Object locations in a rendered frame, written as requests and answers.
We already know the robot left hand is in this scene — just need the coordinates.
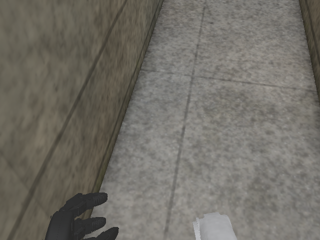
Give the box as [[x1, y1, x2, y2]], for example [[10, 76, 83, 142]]
[[45, 192, 119, 240]]

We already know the right robot thigh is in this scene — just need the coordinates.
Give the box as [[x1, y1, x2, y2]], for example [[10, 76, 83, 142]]
[[192, 212, 237, 240]]

